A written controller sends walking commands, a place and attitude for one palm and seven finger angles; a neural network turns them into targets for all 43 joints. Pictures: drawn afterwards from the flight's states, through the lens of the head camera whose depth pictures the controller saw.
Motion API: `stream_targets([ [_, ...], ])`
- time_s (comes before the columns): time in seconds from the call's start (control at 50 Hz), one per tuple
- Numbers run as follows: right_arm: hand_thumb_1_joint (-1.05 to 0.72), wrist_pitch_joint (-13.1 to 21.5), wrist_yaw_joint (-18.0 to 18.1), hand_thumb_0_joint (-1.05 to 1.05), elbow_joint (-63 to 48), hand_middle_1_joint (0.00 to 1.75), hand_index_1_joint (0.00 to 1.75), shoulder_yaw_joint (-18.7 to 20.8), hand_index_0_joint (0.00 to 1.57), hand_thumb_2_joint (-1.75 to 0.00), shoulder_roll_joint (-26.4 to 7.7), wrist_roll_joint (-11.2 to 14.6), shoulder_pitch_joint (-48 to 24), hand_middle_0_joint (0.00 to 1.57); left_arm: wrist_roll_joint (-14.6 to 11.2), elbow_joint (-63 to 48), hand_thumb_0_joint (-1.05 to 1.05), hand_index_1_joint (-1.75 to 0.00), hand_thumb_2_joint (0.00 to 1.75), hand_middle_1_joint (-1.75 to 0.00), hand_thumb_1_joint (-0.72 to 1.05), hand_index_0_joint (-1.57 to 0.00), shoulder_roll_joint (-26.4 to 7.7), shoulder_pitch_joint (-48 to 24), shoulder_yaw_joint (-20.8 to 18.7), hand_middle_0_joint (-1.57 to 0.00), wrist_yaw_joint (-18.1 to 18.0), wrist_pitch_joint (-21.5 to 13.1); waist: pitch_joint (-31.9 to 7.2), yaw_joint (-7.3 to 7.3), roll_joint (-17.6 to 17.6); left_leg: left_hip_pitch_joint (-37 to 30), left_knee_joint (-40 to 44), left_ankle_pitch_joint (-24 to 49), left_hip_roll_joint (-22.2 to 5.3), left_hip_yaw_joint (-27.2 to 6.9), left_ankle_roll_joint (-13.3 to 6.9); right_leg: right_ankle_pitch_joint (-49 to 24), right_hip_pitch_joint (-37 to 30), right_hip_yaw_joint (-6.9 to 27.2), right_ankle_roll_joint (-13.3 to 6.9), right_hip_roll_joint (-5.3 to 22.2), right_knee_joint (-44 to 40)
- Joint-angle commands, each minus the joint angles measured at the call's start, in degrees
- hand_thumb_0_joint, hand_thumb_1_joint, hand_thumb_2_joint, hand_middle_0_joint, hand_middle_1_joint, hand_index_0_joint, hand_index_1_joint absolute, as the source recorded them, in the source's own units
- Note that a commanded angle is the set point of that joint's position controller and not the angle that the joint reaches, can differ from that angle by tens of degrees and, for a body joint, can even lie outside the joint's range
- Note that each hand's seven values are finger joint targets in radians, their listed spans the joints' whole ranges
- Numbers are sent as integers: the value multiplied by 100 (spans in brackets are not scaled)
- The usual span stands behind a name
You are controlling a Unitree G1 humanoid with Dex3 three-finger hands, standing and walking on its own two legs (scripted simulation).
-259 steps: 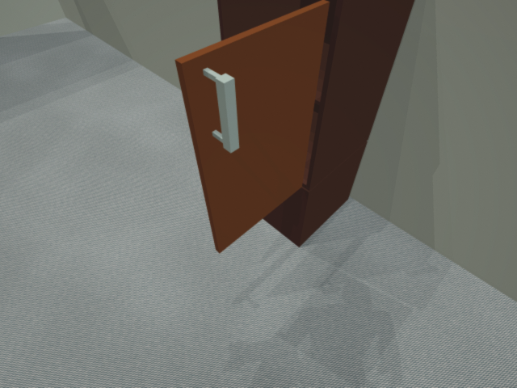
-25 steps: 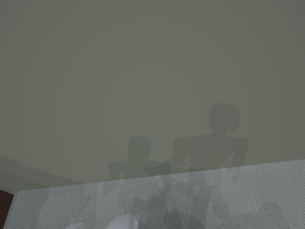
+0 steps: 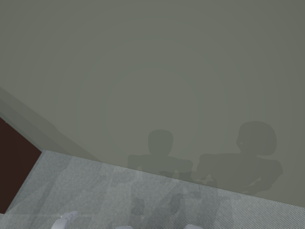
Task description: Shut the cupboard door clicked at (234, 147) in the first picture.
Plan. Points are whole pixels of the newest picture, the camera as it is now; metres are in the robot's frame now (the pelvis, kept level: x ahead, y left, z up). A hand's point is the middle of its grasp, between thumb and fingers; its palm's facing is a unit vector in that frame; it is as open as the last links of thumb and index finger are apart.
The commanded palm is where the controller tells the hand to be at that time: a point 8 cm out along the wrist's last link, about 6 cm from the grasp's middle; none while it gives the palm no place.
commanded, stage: turn to face it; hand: left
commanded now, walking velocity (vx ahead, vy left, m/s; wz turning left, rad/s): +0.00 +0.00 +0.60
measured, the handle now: out of the picture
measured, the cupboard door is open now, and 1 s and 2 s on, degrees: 89 89 89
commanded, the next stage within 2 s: none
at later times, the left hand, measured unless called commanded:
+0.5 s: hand out of the picture +0.03 +0.22 -0.17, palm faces +0.34 -0.91 -0.24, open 7.4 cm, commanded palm none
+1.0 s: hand out of the picture -0.05 +0.17 -0.19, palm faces +0.63 -0.75 -0.20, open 7.4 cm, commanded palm none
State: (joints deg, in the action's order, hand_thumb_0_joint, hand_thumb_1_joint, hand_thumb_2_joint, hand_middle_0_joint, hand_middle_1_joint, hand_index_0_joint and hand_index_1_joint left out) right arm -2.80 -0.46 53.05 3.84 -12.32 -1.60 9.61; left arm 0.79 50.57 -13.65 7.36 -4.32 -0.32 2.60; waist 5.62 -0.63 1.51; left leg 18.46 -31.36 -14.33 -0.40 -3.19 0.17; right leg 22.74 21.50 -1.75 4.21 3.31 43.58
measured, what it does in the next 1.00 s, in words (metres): steps on the spot, turning left: right foot, then left foot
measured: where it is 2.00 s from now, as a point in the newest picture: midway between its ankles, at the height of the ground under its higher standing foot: outside the picture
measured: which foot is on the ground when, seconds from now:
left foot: down 0.00-0.04, up 0.06-0.32, down 0.34-0.66, up 0.68-0.94, down 0.96-1.00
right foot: up 0.00-0.02, down 0.04-0.32, up 0.34-0.64, down 0.66-0.96, up 0.98-1.00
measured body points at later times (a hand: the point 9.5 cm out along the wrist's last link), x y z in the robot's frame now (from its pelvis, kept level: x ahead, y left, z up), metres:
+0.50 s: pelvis +0.01 -0.01 +0.00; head +0.06 +0.03 +0.44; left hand +0.01 +0.27 -0.16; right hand +0.17 -0.23 -0.14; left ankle +0.00 +0.10 -0.73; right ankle +0.03 -0.16 -0.67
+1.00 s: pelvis +0.02 -0.02 -0.01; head +0.06 +0.03 +0.43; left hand -0.08 +0.21 -0.17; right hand +0.28 -0.16 -0.14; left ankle -0.03 +0.07 -0.74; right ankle +0.08 -0.16 -0.72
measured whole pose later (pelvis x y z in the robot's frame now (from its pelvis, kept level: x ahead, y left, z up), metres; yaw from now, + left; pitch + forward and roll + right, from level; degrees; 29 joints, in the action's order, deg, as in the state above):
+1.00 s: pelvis +0.02 -0.02 -0.01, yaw +38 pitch +1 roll +1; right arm -2.3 -1.8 51.4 4.3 -13.7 -1.0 6.5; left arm 0.9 51.9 -12.2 12.9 -3.3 -0.2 2.1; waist 6.1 -0.1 -2.7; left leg 19.9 -36.7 -16.0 -0.3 4.3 -0.8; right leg 28.4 18.0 -9.7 4.4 10.2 47.0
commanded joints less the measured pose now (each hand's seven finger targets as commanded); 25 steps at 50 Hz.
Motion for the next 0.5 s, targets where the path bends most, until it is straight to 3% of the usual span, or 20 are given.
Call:
stream_targets([
  [0.0,-90,58,12,0,-642,30,30,296,20,-90,-779,107,-322,20,82,-218,0,-30,90,-30,90,-20,-1026,999,-229,-20,-131,-296,-895,396,-764,1354,-602,-401,-147,-514,-72,-650,-2197,1138,-404,1043,-2661],
  [0.02,-90,64,-19,0,-772,30,30,251,20,-90,-543,98,-348,20,117,-265,0,-30,90,-30,90,-20,-1430,967,-274,-20,-152,-294,-774,459,-2017,1728,-2269,-2112,449,264,237,-1074,-1867,2355,-1116,2502,-3036],
  [0.04,-90,28,-73,0,-781,30,30,250,20,-90,-625,37,-295,20,68,-376,0,-30,90,-30,90,-20,-1368,737,-190,-20,-147,-263,-625,321,-1385,1454,-3303,-1934,153,38,162,-905,-1057,1947,-1345,2475,-2929],
  [0.06,-90,-29,-61,0,-647,30,30,279,20,-90,-588,40,-342,20,61,-395,0,-30,90,-30,90,-20,-1099,449,-170,-20,-175,-296,-606,137,-1818,1702,-3890,-1713,31,24,224,-1432,-1114,1771,-1219,2045,-2745],
  [0.08,-90,-48,-76,0,-550,30,30,275,20,-90,-677,40,-232,20,47,-439,0,-30,90,-30,90,-20,-889,235,-93,-20,-183,-302,-497,28,-1945,1739,-4129,-1401,-150,68,286,-2034,-1130,1140,-1112,1818,-2560],
  [0.12,-90,-41,-120,0,-490,30,30,200,20,-90,-504,85,-191,20,71,-494,0,-30,90,-30,90,-20,-751,116,-56,-20,-187,-304,-604,-57,-1547,1369,-3404,-1288,-193,376,378,-3143,-1287,254,-1000,1550,-2259],
  [0.16,-90,-15,-148,0,-506,30,30,131,20,-90,-371,107,-366,20,83,-412,0,-30,90,-30,90,-20,-878,346,-114,-20,-173,-326,-692,104,-1280,1056,-2269,-1322,-164,693,412,-3782,-1604,-40,-972,1597,-1986],
  [0.2,-90,44,-165,0,-545,30,30,81,20,-90,-294,124,-516,20,103,-268,0,-30,90,-30,90,-20,-1031,635,-169,-20,-163,-325,-739,281,-1316,786,-1394,-1301,-61,916,363,-4183,-1878,-106,-956,1686,-1720],
  [0.24,-90,77,-149,0,-527,30,30,75,20,-90,-375,118,-295,20,65,-223,0,-30,90,-30,90,-20,-1145,697,-204,-20,-128,-309,-837,178,-1212,340,-521,-743,70,1082,296,-4226,-1841,-294,-784,1656,-1330],
  [0.26,-90,93,-141,0,-475,30,30,102,20,-90,-494,102,-60,20,32,-231,0,-30,90,-30,90,-20,-1143,612,-217,-20,-111,-293,-893,26,-1144,-189,52,-204,83,1063,242,-3905,-1542,-482,-590,1594,-990],
  [0.28,-90,130,-132,0,-394,30,30,182,20,-90,-770,73,318,20,-13,-304,0,-30,90,-30,90,-20,-1031,528,-203,-20,-83,-267,-1113,-208,-559,-1100,542,848,-173,742,87,-3263,-879,-706,-316,1463,-255],
  [0.3,-90,180,-98,0,-385,30,30,334,20,-90,-1403,23,710,20,-45,-504,0,-30,90,-30,90,-20,-627,540,-132,-20,-47,-227,-1407,-373,1224,-2107,733,2796,-1725,-1354,-621,-218,633,-916,125,669,1064],
  [0.32,-90,133,-29,0,-274,30,30,421,20,-90,-1765,20,1109,20,-16,-713,0,-30,90,-30,90,-20,-437,120,-27,-20,-71,-175,-1398,-609,1586,-1958,928,3694,-2510,-2188,-1374,1772,1180,-374,143,353,2012],
  [0.34,-90,157,45,0,-213,30,30,413,20,-90,-1659,2,1175,20,25,-734,0,-30,90,-30,90,-20,-488,-259,-46,-20,-98,-108,-1285,-649,950,-1667,1023,2820,-2361,-2169,-1379,1378,1404,46,77,371,2502],
  [0.36,-90,168,103,0,-269,30,30,391,20,-90,-1567,-6,913,20,7,-638,0,-30,90,-30,90,-20,-406,-361,-64,-20,-101,-110,-1077,-507,1109,-1251,1073,2248,-2027,-1955,-1230,968,1412,213,70,405,2592],
  [0.38,-90,171,122,0,-354,30,30,334,20,-90,-1372,-3,494,20,6,-519,0,-30,90,-30,90,-20,-447,-235,-87,-20,-72,-96,-879,-315,1144,-862,1158,1763,-1736,-1530,-1037,539,1258,292,66,414,2535],
  [0.4,-90,184,124,0,-422,30,30,289,20,-90,-1260,-2,205,20,17,-414,0,-30,90,-30,90,-20,-439,-73,-91,-20,-35,-81,-807,-155,1034,-705,1171,1477,-1501,-1201,-882,283,1098,250,66,386,2335],
  [0.42,-90,191,125,0,-436,30,30,268,20,-90,-1182,-8,108,20,13,-350,0,-30,90,-30,90,-20,-416,27,-93,-20,-17,-76,-788,-100,944,-695,1165,1469,-1385,-1078,-842,220,964,184,62,310,2038],
  [0.48,-90,160,107,0,-421,30,30,293,20,-90,-1231,-28,106,20,-1,-325,0,-30,90,-30,90,-20,-358,28,-79,-20,-18,-77,-809,-118,617,-580,1182,1140,-1297,-1163,-870,291,483,66,13,90,1024],
])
